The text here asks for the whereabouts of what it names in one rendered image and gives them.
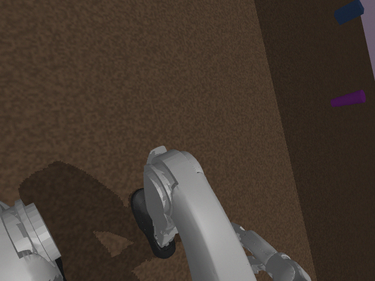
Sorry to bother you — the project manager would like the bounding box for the right robot arm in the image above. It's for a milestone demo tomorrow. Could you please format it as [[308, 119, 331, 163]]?
[[265, 252, 311, 281]]

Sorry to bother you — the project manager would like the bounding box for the right robot hand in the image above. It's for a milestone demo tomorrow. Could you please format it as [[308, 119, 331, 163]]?
[[231, 222, 278, 273]]

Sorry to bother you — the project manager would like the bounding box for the left robot foot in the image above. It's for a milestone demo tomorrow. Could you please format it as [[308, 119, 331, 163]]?
[[55, 257, 67, 281]]

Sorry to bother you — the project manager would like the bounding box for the right robot foot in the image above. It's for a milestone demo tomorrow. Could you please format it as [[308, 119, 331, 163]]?
[[131, 188, 176, 259]]

